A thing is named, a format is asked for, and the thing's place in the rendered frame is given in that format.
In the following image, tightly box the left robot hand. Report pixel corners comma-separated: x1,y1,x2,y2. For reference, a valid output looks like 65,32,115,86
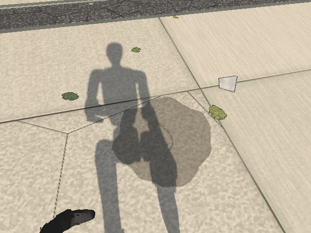
40,209,95,233

